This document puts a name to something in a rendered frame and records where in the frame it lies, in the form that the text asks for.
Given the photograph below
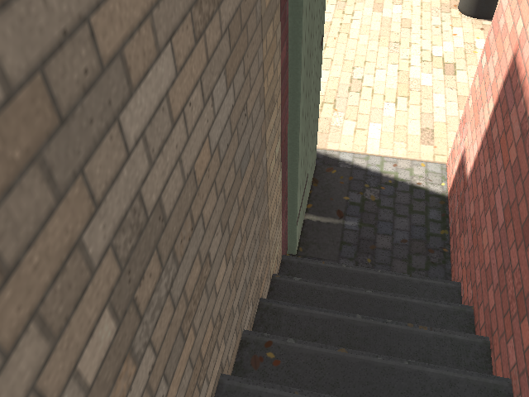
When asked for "stairs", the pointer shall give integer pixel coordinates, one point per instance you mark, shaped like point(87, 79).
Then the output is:
point(343, 374)

